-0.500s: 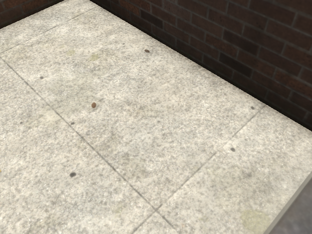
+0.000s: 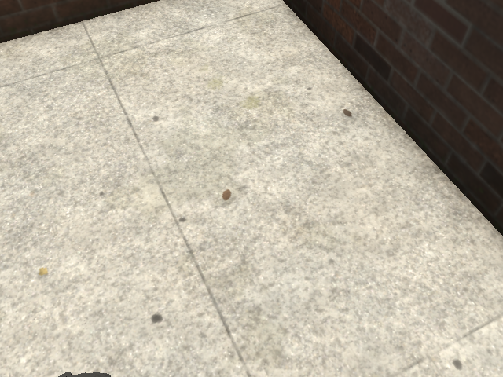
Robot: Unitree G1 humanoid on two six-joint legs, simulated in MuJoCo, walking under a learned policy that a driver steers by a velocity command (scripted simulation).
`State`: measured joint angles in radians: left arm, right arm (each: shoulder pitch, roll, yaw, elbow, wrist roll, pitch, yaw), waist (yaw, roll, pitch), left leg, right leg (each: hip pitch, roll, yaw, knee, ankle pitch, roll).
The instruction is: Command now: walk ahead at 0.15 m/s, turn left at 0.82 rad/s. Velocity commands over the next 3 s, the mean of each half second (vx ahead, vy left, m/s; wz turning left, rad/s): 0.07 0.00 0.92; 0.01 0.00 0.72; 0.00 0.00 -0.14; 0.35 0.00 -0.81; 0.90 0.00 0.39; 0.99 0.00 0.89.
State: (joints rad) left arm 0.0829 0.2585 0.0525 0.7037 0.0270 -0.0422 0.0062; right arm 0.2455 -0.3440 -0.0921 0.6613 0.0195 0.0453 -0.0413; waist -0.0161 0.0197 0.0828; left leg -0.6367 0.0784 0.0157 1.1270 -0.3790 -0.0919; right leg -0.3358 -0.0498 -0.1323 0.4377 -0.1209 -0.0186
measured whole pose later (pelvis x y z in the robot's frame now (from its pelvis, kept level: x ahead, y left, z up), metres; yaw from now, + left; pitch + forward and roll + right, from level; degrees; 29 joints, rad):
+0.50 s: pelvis +0.09 +0.02 +0.00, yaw +27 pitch +3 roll -2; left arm 0.03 0.30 0.07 0.75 0.00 -0.01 0.00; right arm 0.18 -0.34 -0.08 0.53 0.01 0.06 -0.04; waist -0.01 0.01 0.05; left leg -0.40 -0.11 -0.21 0.52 -0.16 0.04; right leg -0.48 0.06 0.14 0.74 -0.32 0.06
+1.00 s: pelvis +0.10 +0.01 +0.00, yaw +48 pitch +2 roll -1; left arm 0.17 0.30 0.06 0.76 -0.02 0.02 0.00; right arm 0.15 -0.30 -0.05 0.56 0.01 0.06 0.00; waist 0.04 0.01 0.05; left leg -0.28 0.02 -0.02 0.54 -0.26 -0.03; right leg -0.26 -0.08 -0.10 0.48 -0.24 0.02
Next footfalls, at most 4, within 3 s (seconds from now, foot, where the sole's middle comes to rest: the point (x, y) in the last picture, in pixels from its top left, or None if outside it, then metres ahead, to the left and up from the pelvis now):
0.16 left None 0.14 0.14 -0.77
0.58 right None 0.24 -0.05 -0.77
1.00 left None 0.03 0.12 -0.77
1.32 right None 0.20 -0.04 -0.77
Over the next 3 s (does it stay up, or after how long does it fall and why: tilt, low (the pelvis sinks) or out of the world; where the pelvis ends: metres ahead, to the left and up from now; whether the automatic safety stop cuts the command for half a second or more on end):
stays up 0.82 0.26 0.00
